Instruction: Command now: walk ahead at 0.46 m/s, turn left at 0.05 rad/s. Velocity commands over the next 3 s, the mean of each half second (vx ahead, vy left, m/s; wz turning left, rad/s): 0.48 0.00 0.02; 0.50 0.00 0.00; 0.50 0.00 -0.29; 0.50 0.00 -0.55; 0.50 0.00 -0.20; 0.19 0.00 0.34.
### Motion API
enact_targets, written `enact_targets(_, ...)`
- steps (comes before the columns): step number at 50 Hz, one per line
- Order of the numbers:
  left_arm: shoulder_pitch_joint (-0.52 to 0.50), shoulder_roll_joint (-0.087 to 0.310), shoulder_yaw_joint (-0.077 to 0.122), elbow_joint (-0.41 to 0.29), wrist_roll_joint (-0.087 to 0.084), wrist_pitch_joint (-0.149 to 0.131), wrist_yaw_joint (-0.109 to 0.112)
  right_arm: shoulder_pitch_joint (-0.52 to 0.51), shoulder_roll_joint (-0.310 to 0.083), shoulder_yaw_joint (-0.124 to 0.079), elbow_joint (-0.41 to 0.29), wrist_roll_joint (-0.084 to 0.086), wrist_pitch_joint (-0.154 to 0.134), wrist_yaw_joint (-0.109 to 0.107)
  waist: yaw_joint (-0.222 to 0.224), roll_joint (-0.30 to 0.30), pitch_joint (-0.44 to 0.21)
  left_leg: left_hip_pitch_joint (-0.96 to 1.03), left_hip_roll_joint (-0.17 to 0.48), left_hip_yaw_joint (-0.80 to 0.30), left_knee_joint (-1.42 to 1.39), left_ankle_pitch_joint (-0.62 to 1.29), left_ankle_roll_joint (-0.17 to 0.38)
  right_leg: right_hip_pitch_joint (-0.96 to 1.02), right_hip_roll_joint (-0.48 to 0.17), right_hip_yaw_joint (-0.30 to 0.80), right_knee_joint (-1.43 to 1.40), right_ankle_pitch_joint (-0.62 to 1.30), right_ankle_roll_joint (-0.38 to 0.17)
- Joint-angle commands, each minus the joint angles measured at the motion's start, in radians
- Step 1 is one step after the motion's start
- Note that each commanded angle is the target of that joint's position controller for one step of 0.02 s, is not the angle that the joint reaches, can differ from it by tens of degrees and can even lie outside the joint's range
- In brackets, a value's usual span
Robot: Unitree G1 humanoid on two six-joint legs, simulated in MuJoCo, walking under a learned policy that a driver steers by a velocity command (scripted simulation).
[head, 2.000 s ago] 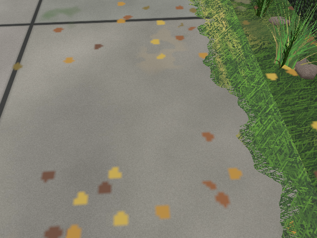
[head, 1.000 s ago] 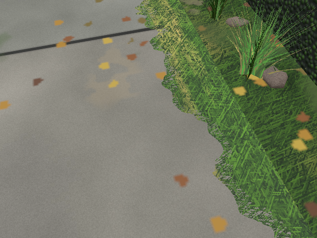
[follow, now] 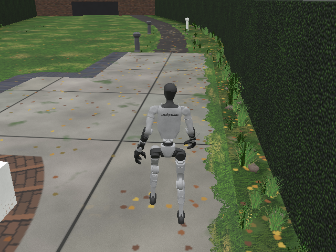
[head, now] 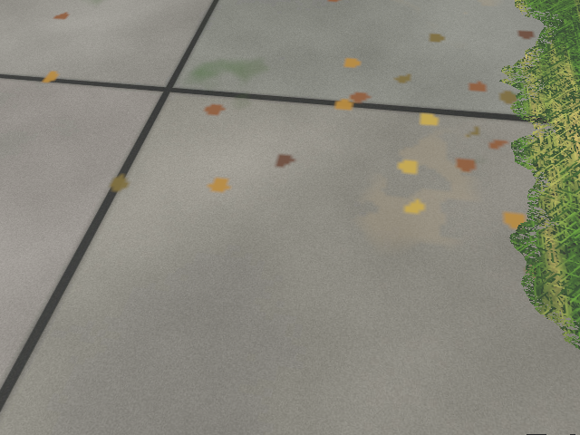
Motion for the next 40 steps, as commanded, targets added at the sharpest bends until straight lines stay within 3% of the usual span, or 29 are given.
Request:
enact_targets(1, -0.004, 0.205, 0.050, -0.042, -0.014, -0.005, 0.001, -0.180, -0.045, -0.003, -0.119, 0.010, -0.028, 0.015, 0.004, -0.179, 0.100, 0.039, -0.029, 0.038, -0.102, 0.013, 0.019, -0.073, -0.220, 0.138, -0.100, 0.182, -0.175)
enact_targets(3, -0.011, 0.221, 0.056, -0.032, -0.018, 0.003, 0.002, -0.148, -0.073, -0.013, -0.116, 0.012, -0.032, 0.018, -0.032, -0.187, 0.091, 0.098, -0.038, 0.040, -0.144, -0.024, 0.053, -0.029, -0.248, 0.142, -0.060, 0.298, -0.159)
enact_targets(4, -0.028, 0.229, 0.058, -0.032, -0.019, 0.008, 0.004, -0.087, -0.095, -0.025, -0.101, 0.008, -0.032, 0.014, -0.079, -0.186, 0.053, 0.197, -0.060, 0.058, -0.173, -0.027, 0.076, -0.024, -0.238, 0.115, 0.015, 0.472, -0.142)
enact_targets(5, -0.028, 0.217, 0.053, -0.030, -0.017, 0.011, 0.006, 0.040, -0.132, -0.046, -0.061, 0.003, -0.029, 0.005, -0.144, -0.160, -0.032, 0.380, -0.084, 0.077, -0.196, -0.024, 0.106, -0.046, -0.194, 0.062, 0.175, 0.643, -0.118)
enact_targets(6, -0.032, 0.182, 0.038, -0.045, -0.002, 0.009, 0.009, 0.210, -0.179, -0.066, -0.023, 0.000, -0.025, -0.007, -0.223, -0.120, -0.162, 0.654, -0.002, -0.003, -0.160, -0.023, 0.146, -0.189, -0.151, 0.021, 0.412, 0.575, -0.082)
enact_targets(7, 0.054, 0.070, 0.000, -0.090, 0.007, -0.007, 0.006, 0.332, -0.298, -0.090, -0.002, -0.027, -0.017, -0.014, -0.211, 0.162, -0.340, 1.042, 0.285, -0.470, -0.202, -0.197, 0.302, -0.580, -0.004, -0.028, 0.836, 0.143, -0.002)
enact_targets(8, 0.033, 0.098, 0.004, -0.075, -0.008, -0.031, 0.006, 0.353, -0.229, -0.070, 0.009, -0.016, -0.016, -0.010, -0.221, 0.226, -0.397, 1.022, 0.336, -0.738, -0.372, -0.345, 0.337, -0.695, 0.041, 0.117, 0.991, -0.259, -0.004)
enact_targets(9, -0.063, 0.176, 0.029, -0.098, -0.037, -0.041, -0.002, 0.278, -0.178, -0.049, 0.012, -0.011, -0.016, -0.012, -0.209, 0.158, -0.218, 0.898, 0.306, -0.601, -0.388, -0.372, 0.292, -0.792, -0.020, 0.114, 1.056, -0.208, -0.017)
enact_targets(10, -0.127, 0.175, 0.026, -0.112, -0.034, -0.045, -0.004, 0.215, -0.148, -0.039, 0.005, -0.009, -0.015, -0.013, -0.184, 0.089, -0.123, 0.761, 0.266, -0.471, -0.397, -0.302, 0.267, -0.786, -0.068, 0.080, 1.028, -0.122, -0.028)
enact_targets(11, -0.157, 0.163, 0.026, -0.114, -0.015, -0.043, -0.002, 0.160, -0.121, -0.030, 0.005, -0.015, -0.015, -0.011, -0.153, 0.038, -0.053, 0.636, 0.221, -0.380, -0.426, -0.209, 0.257, -0.756, -0.096, 0.065, 0.969, -0.052, -0.026)
enact_targets(12, -0.145, 0.152, 0.029, -0.109, -0.005, -0.035, -0.002, 0.124, -0.100, -0.023, 0.002, -0.025, -0.020, -0.009, -0.116, 0.059, -0.025, 0.544, 0.186, -0.315, -0.457, -0.133, 0.247, -0.697, -0.124, 0.072, 0.923, 0.001, -0.023)
enact_targets(14, -0.110, 0.116, 0.023, -0.091, -0.004, -0.016, -0.007, 0.099, -0.094, -0.025, 0.009, -0.023, -0.032, -0.009, -0.080, 0.069, -0.016, 0.459, 0.164, -0.247, -0.508, -0.043, 0.261, -0.630, -0.133, 0.063, 0.885, 0.045, -0.008)
enact_targets(16, -0.145, 0.105, 0.019, -0.104, 0.005, -0.004, -0.003, 0.107, -0.111, -0.030, 0.031, -0.016, -0.045, -0.011, -0.070, 0.042, 0.016, 0.424, 0.162, -0.190, -0.539, 0.046, 0.273, -0.655, -0.136, 0.056, 0.817, 0.097, 0.011)
enact_targets(18, -0.221, 0.096, 0.014, -0.130, 0.013, -0.006, -0.003, 0.130, -0.122, -0.033, 0.051, -0.014, -0.047, -0.018, -0.087, 0.016, 0.044, 0.433, 0.151, -0.141, -0.550, 0.110, 0.269, -0.691, -0.137, 0.053, 0.691, 0.198, 0.024)
enact_targets(21, -0.339, 0.071, 0.001, -0.158, 0.007, -0.021, -0.017, 0.167, -0.142, -0.035, 0.072, -0.008, -0.038, -0.028, -0.128, 0.008, 0.067, 0.434, 0.118, -0.068, -0.557, 0.122, 0.235, -0.644, -0.103, 0.022, 0.466, 0.369, 0.016)
enact_targets(23, -0.412, 0.068, -0.003, -0.178, -0.001, -0.029, -0.030, 0.216, -0.163, -0.039, 0.095, -0.001, -0.032, -0.031, -0.160, 0.002, 0.079, 0.464, 0.131, -0.064, -0.556, 0.089, 0.229, -0.618, -0.080, 0.006, 0.376, 0.422, 0.010)
enact_targets(26, -0.479, 0.084, 0.000, -0.210, -0.005, -0.034, -0.048, 0.264, -0.174, -0.043, 0.128, 0.006, -0.016, -0.035, -0.172, 0.001, 0.092, 0.580, 0.178, -0.079, -0.515, 0.107, 0.217, -0.644, -0.065, 0.020, 0.293, 0.394, -0.018)
enact_targets(29, -0.460, 0.110, 0.010, -0.217, -0.001, -0.035, -0.058, 0.270, -0.189, -0.049, 0.146, 0.007, 0.002, -0.042, -0.141, 0.019, 0.061, 0.680, 0.205, -0.084, -0.423, 0.273, 0.189, -0.590, -0.035, 0.005, 0.252, 0.271, -0.056)
enact_targets(30, -0.405, 0.131, 0.021, -0.206, 0.001, -0.034, -0.055, 0.258, -0.199, -0.051, 0.146, 0.005, 0.007, -0.044, -0.106, 0.035, 0.019, 0.694, 0.193, -0.072, -0.346, 0.438, 0.176, -0.499, -0.005, -0.021, 0.244, 0.232, -0.074)
enact_targets(31, -0.273, 0.165, 0.042, -0.169, 0.003, -0.033, -0.047, 0.244, -0.192, -0.046, 0.145, 0.002, 0.014, -0.046, -0.034, 0.027, -0.067, 0.668, 0.150, -0.035, -0.181, 0.575, 0.153, -0.315, 0.028, -0.055, 0.221, 0.246, -0.104)
enact_targets(32, -0.103, 0.219, 0.061, -0.132, 0.009, -0.029, -0.036, 0.248, -0.154, -0.028, 0.128, -0.014, 0.015, -0.050, 0.034, -0.010, -0.206, 0.510, 0.101, -0.002, 0.066, 0.441, 0.119, -0.018, -0.063, 0.032, 0.273, 0.292, -0.153)
enact_targets(33, -0.014, 0.327, 0.085, -0.117, 0.025, -0.026, -0.033, 0.378, -0.035, 0.009, 0.101, -0.018, -0.005, -0.041, -0.009, -0.247, -0.364, 0.088, -0.070, 0.031, 0.480, -0.067, 0.040, 0.388, -0.329, 0.507, 0.234, 0.132, -0.322)
enact_targets(34, 0.014, 0.242, 0.065, -0.110, 0.009, -0.022, -0.036, 0.350, -0.078, 0.004, 0.121, -0.008, -0.028, -0.034, 0.020, -0.278, -0.430, -0.058, -0.109, -0.107, 0.616, -0.490, 0.037, 0.432, -0.375, 0.760, 0.077, 0.011, -0.352)
enact_targets(35, -0.060, 0.197, 0.046, -0.115, 0.004, -0.021, -0.033, 0.252, -0.156, -0.019, 0.094, 0.022, -0.040, -0.027, 0.017, -0.204, -0.253, -0.152, -0.045, -0.111, 0.669, -0.447, 0.048, 0.309, -0.343, 0.613, 0.056, -0.044, -0.295)
enact_targets(36, -0.128, 0.174, 0.038, -0.123, 0.005, -0.018, -0.030, 0.180, -0.152, -0.015, 0.074, 0.025, -0.045, -0.027, -0.008, -0.133, -0.145, -0.149, 0.009, -0.075, 0.626, -0.355, 0.054, 0.155, -0.302, 0.478, 0.036, 0.010, -0.263)
enact_targets(37, -0.181, 0.150, 0.030, -0.124, 0.011, -0.018, -0.033, 0.143, -0.139, -0.015, 0.067, 0.009, -0.043, -0.030, -0.039, -0.087, -0.064, -0.118, 0.043, -0.057, 0.554, -0.290, 0.050, 0.014, -0.260, 0.385, 0.003, 0.095, -0.248)
enact_targets(38, -0.214, 0.127, 0.023, -0.128, 0.021, -0.024, -0.035, 0.156, -0.131, -0.020, 0.073, 0.000, -0.033, -0.032, -0.075, -0.105, -0.037, -0.053, 0.074, -0.064, 0.501, -0.240, 0.046, -0.080, -0.227, 0.321, -0.031, 0.160, -0.235)
enact_targets(40, -0.233, 0.127, 0.025, -0.119, 0.019, -0.037, -0.038, 0.203, -0.091, -0.014, 0.094, -0.004, -0.009, -0.034, -0.110, -0.125, -0.033, 0.025, 0.083, -0.053, 0.460, -0.197, 0.028, -0.169, -0.203, 0.253, -0.085, 0.234, -0.248)
Next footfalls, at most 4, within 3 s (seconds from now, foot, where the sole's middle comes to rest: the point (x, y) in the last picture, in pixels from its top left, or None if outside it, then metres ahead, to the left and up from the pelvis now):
0.12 left None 0.22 0.14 -0.78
0.64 right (383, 418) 0.54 -0.09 -0.78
1.16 left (287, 304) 0.82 0.16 -0.78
1.70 right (393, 235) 1.07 -0.12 -0.78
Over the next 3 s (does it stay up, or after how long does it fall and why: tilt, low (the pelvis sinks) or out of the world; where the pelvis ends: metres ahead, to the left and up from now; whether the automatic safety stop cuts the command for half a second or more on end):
stays up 1.47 -0.26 -0.01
